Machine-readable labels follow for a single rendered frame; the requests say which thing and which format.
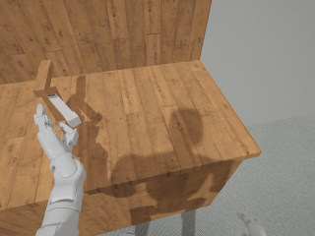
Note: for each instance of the right robot hand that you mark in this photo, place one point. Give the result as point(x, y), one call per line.
point(254, 228)

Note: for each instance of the left robot hand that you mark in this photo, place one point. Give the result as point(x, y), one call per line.
point(48, 138)

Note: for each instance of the left robot forearm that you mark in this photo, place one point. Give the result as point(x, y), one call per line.
point(64, 206)

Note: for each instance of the tap lever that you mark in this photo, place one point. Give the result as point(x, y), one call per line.
point(70, 116)

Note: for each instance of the counter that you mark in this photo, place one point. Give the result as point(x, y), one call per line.
point(157, 136)

